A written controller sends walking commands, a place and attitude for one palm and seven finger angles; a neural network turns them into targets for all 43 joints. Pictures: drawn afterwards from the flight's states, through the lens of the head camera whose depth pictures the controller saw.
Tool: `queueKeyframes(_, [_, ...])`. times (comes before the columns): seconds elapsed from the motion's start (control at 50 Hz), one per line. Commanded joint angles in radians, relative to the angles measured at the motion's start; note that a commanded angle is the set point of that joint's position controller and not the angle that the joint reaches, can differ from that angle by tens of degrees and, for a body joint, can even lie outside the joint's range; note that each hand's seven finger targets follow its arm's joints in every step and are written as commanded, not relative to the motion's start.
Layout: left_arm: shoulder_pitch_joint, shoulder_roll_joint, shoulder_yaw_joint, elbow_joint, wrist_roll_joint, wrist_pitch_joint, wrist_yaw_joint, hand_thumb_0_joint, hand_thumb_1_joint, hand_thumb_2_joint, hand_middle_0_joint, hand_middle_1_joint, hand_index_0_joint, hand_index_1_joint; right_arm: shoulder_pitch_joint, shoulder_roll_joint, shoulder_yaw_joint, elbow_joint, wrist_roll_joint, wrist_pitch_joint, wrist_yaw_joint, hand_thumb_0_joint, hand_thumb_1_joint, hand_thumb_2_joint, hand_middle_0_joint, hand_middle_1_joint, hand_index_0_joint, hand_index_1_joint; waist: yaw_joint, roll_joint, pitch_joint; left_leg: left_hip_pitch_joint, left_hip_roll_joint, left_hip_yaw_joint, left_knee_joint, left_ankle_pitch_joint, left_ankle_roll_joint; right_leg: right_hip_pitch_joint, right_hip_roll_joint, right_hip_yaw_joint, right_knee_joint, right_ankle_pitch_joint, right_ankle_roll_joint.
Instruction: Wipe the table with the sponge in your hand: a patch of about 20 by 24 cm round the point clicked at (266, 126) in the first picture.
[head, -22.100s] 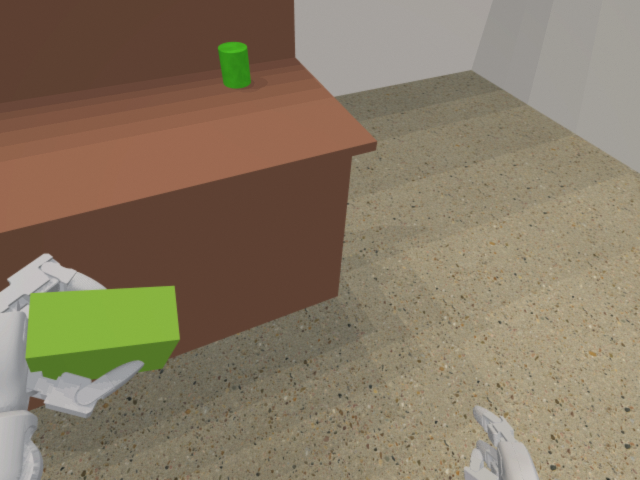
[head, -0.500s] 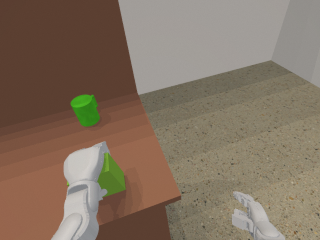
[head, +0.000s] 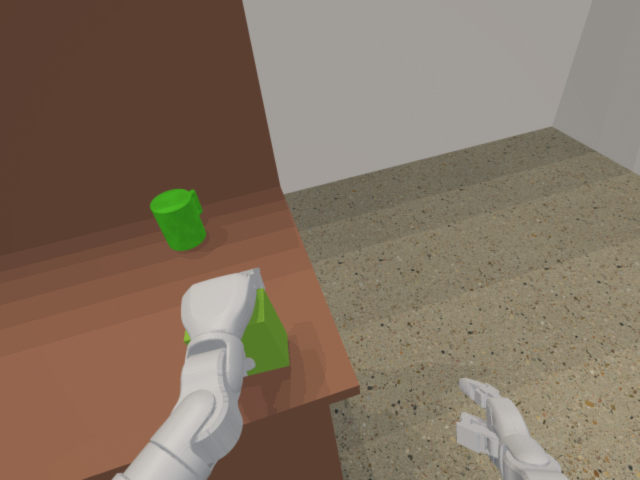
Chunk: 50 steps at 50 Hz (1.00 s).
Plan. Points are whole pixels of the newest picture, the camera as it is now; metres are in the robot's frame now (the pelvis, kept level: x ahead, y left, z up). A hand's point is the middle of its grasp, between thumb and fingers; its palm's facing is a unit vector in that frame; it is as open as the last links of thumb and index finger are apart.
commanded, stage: slide across to the third lane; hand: left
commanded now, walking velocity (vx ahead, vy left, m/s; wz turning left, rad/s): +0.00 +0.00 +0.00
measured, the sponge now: (245, 343) +0.29 +0.16 +0.03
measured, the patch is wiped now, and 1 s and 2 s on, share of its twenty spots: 0.80 0.85 0.90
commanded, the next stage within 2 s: wipe forward along the third lane in 0.06 s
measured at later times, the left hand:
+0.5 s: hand (252, 308) +0.32 +0.15 +0.06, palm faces +0.01 -0.08 -1.00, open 9.8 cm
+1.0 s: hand (250, 284) +0.37 +0.16 +0.06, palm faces -0.04 -0.05 -1.00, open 9.8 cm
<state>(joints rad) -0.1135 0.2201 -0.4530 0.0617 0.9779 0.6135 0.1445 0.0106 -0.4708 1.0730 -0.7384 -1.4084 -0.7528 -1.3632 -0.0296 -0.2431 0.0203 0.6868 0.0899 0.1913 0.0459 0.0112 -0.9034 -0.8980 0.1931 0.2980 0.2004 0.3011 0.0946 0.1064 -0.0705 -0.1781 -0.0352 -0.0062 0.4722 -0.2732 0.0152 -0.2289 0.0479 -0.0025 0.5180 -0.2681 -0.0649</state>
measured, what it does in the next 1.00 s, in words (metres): stands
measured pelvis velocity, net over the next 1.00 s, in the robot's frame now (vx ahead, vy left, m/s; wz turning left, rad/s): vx -0.01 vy -0.02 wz -0.01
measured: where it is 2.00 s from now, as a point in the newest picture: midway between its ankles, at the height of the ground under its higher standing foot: outside the picture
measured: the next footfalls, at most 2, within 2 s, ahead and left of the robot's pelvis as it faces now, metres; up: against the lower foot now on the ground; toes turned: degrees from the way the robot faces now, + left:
none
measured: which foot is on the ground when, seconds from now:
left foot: down 0.00-1.00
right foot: down 0.00-1.00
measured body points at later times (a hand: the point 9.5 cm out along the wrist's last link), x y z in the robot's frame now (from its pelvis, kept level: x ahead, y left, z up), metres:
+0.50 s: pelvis -0.01 -0.02 +0.00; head -0.04 -0.07 +0.45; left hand +0.32 +0.15 +0.12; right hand +0.22 -0.23 -0.10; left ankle -0.01 +0.12 -0.74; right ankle +0.01 -0.08 -0.74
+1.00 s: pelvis -0.01 -0.02 +0.00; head -0.02 -0.06 +0.45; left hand +0.36 +0.16 +0.12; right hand +0.17 -0.26 -0.12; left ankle -0.01 +0.11 -0.74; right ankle +0.01 -0.08 -0.74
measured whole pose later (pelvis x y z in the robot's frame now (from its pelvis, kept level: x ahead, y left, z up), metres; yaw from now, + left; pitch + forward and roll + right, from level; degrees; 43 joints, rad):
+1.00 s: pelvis -0.01 -0.02 +0.00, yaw -1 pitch +4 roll +1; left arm -0.53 0.22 -0.30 0.65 0.93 0.53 0.18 0.00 -0.50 1.10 -0.76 -1.40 -0.78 -1.34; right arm 0.07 -0.27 0.02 0.72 0.10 0.19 -0.06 0.01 -0.90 -0.90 0.19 0.30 0.20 0.30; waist 0.02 0.08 -0.11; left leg -0.30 0.00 -0.01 0.47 -0.24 0.00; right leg -0.35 0.08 0.00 0.50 -0.22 -0.09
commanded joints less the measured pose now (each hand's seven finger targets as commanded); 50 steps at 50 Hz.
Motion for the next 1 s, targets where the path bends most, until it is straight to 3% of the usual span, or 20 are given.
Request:
queueKeyframes(0.0, [-0.263,-0.029,0.000,-0.083,-0.031,-0.022,0.012,0.000,0.100,1.300,-1.200,-1.600,-1.200,-1.600,-0.243,-0.087,-0.026,-0.177,0.007,-0.045,0.002,0.000,-0.900,-0.900,0.200,0.300,0.200,0.300,-0.028,-0.182,-0.105,-0.036,0.004,-0.017,-0.056,0.139,0.037,0.081,-0.022,0.078,-0.091,0.157,0.000])
queueKeyframes(0.04, [-0.245,-0.014,0.020,-0.059,-0.032,-0.020,0.015,0.000,0.100,1.300,-1.200,-1.600,-1.200,-1.600,-0.244,-0.088,-0.029,-0.175,0.006,-0.043,0.003,0.000,-0.900,-0.900,0.200,0.300,0.200,0.300,-0.020,-0.186,-0.120,-0.042,0.000,-0.014,-0.051,0.140,0.037,0.095,-0.024,0.086,-0.095,0.171,0.000])
queueKeyframes(0.08, [-0.287,-0.057,-0.019,-0.063,-0.033,-0.020,0.013,0.000,0.100,1.300,-1.200,-1.600,-1.200,-1.600,-0.241,-0.084,-0.031,-0.179,0.009,-0.042,0.006,0.000,-0.900,-0.900,0.200,0.300,0.200,0.300,-0.035,-0.203,-0.149,-0.040,0.000,-0.010,-0.046,0.157,0.038,0.108,-0.027,0.082,-0.087,0.199,0.003])
queueKeyframes(0.14, [-0.250,-0.040,0.005,-0.019,-0.036,-0.013,0.024,0.000,0.100,1.300,-1.200,-1.600,-1.200,-1.600,-0.239,-0.088,-0.034,-0.170,0.007,-0.044,0.013,0.000,-0.900,-0.900,0.200,0.300,0.200,0.300,-0.020,-0.199,-0.137,-0.050,-0.003,-0.007,-0.038,0.157,0.037,0.107,-0.027,0.091,-0.089,0.226,0.001])
queueKeyframes(0.18, [-0.300,-0.029,0.023,0.003,-0.045,-0.008,0.027,0.000,0.100,1.300,-1.200,-1.600,-1.200,-1.600,-0.239,-0.090,-0.032,-0.167,0.010,-0.041,0.009,0.000,-0.900,-0.900,0.200,0.300,0.200,0.300,-0.031,-0.230,-0.145,-0.068,-0.002,-0.004,-0.045,0.139,0.035,0.118,-0.029,0.094,-0.092,0.212,0.006])
queueKeyframes(0.2, [-0.317,-0.011,0.036,0.040,-0.039,-0.006,0.031,0.000,0.100,1.300,-1.200,-1.600,-1.200,-1.600,-0.241,-0.094,-0.032,-0.156,0.011,-0.041,0.002,0.000,-0.900,-0.900,0.200,0.300,0.200,0.300,-0.034,-0.246,-0.109,-0.077,-0.001,-0.001,-0.045,0.113,0.034,0.090,-0.029,0.103,-0.107,0.167,0.010])
queueKeyframes(0.24, [-0.355,0.002,0.056,0.077,-0.040,-0.006,0.036,0.000,0.100,1.300,-1.200,-1.600,-1.200,-1.600,-0.234,-0.098,-0.030,-0.148,0.011,-0.045,-0.009,0.000,-0.900,-0.900,0.200,0.300,0.200,0.300,-0.035,-0.226,-0.112,-0.080,-0.005,0.002,-0.046,0.095,0.034,0.081,-0.031,0.105,-0.112,0.154,0.010])
queueKeyframes(0.28, [-0.406,-0.023,0.035,0.089,-0.039,-0.010,0.032,0.000,0.100,1.300,-1.200,-1.600,-1.200,-1.600,-0.228,-0.093,-0.030,-0.154,0.015,-0.046,-0.014,0.000,-0.900,-0.900,0.200,0.300,0.200,0.300,-0.045,-0.221,-0.125,-0.079,-0.005,0.003,-0.050,0.095,0.035,0.079,-0.034,0.093,-0.109,0.142,0.011])
queueKeyframes(0.3, [-0.410,0.002,0.055,0.125,-0.029,-0.012,0.036,0.000,0.100,1.300,-1.200,-1.600,-1.200,-1.600,-0.221,-0.100,-0.030,-0.143,0.012,-0.046,-0.019,0.000,-0.900,-0.900,0.200,0.300,0.200,0.300,-0.040,-0.223,-0.124,-0.082,-0.007,0.001,-0.048,0.086,0.033,0.070,-0.031,0.100,-0.110,0.127,0.009])
queueKeyframes(0.32, [-0.390,-0.008,0.053,0.155,-0.028,-0.010,0.037,0.000,0.100,1.300,-1.200,-1.600,-1.200,-1.600,-0.219,-0.098,-0.030,-0.147,0.010,-0.046,-0.023,0.000,-0.900,-0.900,0.200,0.300,0.200,0.300,-0.035,-0.207,-0.120,-0.087,-0.008,0.005,-0.048,0.078,0.033,0.065,-0.034,0.093,-0.113,0.109,0.010])
queueKeyframes(0.38, [-0.460,-0.018,0.051,0.216,-0.029,-0.017,0.034,0.000,0.100,1.300,-1.200,-1.600,-1.200,-1.600,-0.202,-0.099,-0.030,-0.143,0.014,-0.042,-0.031,0.000,-0.900,-0.900,0.200,0.300,0.200,0.300,-0.049,-0.236,-0.124,-0.100,-0.008,0.008,-0.050,0.064,0.033,0.057,-0.035,0.091,-0.120,0.097,0.012])
queueKeyframes(0.42, [-0.427,0.026,0.102,0.264,-0.036,-0.018,0.042,0.000,0.100,1.300,-1.200,-1.600,-1.200,-1.600,-0.197,-0.106,-0.030,-0.142,0.012,-0.041,-0.040,0.000,-0.900,-0.900,0.200,0.300,0.200,0.300,-0.036,-0.237,-0.125,-0.119,-0.011,0.012,-0.046,0.052,0.031,0.064,-0.039,0.107,-0.127,0.082,0.014])
queueKeyframes(0.48, [-0.484,0.012,0.098,0.298,-0.041,-0.022,0.042,0.000,0.100,1.300,-1.200,-1.600,-1.200,-1.600,-0.184,-0.106,-0.028,-0.144,0.015,-0.035,-0.047,0.000,-0.900,-0.900,0.200,0.300,0.200,0.300,-0.050,-0.245,-0.140,-0.134,-0.008,0.012,-0.049,0.049,0.029,0.066,-0.041,0.104,-0.123,0.091,0.016])
queueKeyframes(0.54, [-0.473,0.045,0.129,0.344,-0.035,-0.025,0.049,0.000,0.100,1.300,-1.200,-1.600,-1.200,-1.600,-0.170,-0.112,-0.028,-0.142,0.012,-0.032,-0.056,0.000,-0.900,-0.900,0.200,0.300,0.200,0.300,-0.043,-0.227,-0.139,-0.144,-0.012,0.015,-0.042,0.047,0.028,0.063,-0.042,0.117,-0.126,0.095,0.013])
queueKeyframes(0.58, [-0.496,0.029,0.120,0.344,-0.039,-0.032,0.048,0.000,0.100,1.300,-1.200,-1.600,-1.200,-1.600,-0.164,-0.109,-0.030,-0.150,0.014,-0.031,-0.057,0.000,-0.900,-0.900,0.200,0.300,0.200,0.300,-0.051,-0.236,-0.153,-0.153,-0.012,0.014,-0.042,0.055,0.029,0.074,-0.044,0.121,-0.125,0.116,0.015])
queueKeyframes(0.62, [-0.484,0.047,0.136,0.390,-0.037,-0.033,0.052,0.000,0.100,1.300,-1.200,-1.600,-1.200,-1.600,-0.151,-0.114,-0.028,-0.144,0.012,-0.032,-0.065,0.000,-0.900,-0.900,0.200,0.300,0.200,0.300,-0.049,-0.245,-0.128,-0.168,-0.013,0.017,-0.040,0.034,0.028,0.057,-0.045,0.127,-0.133,0.087,0.018])
queueKeyframes(0.8, [-0.616,0.133,0.194,0.487,-0.034,-0.054,0.056,0.000,0.100,1.300,-1.200,-1.600,-1.200,-1.600,-0.111,-0.123,-0.025,-0.129,0.011,-0.040,-0.098,0.000,-0.900,-0.900,0.200,0.300,0.200,0.300,-0.061,-0.226,-0.137,-0.193,-0.009,0.017,-0.047,0.005,0.027,0.043,-0.052,0.137,-0.151,0.007,0.024])
queueKeyframes(0.88, [-0.665,0.129,0.195,0.523,-0.039,-0.072,0.051,0.000,0.100,1.300,-1.200,-1.600,-1.200,-1.600,-0.090,-0.123,-0.027,-0.124,0.013,-0.043,-0.103,0.000,-0.900,-0.900,0.200,0.300,0.200,0.300,-0.072,-0.231,-0.176,-0.191,-0.006,0.016,-0.046,0.024,0.028,0.059,-0.052,0.130,-0.143,0.059,0.025])
queueKeyframes(0.92, [-0.640,0.132,0.203,0.554,-0.038,-0.083,0.055,0.000,0.100,1.300,-1.200,-1.600,-1.200,-1.600,-0.078,-0.124,-0.028,-0.121,0.010,-0.044,-0.103,0.000,-0.900,-0.900,0.200,0.300,0.200,0.300,-0.064,-0.216,-0.171,-0.194,-0.007,0.017,-0.042,0.026,0.028,0.055,-0.053,0.130,-0.142,0.075,0.023])
queueKeyframes(0.98, [-0.648,0.115,0.200,0.544,-0.042,-0.098,0.057,0.000,0.100,1.300,-1.200,-1.600,-1.200,-1.600,-0.072,-0.124,-0.033,-0.126,0.010,-0.044,-0.100,0.000,-0.900,-0.900,0.200,0.300,0.200,0.300,-0.066,-0.232,-0.217,-0.191,-0.006,0.016,-0.042,0.058,0.028,0.084,-0.050,0.125,-0.128,0.154,0.022])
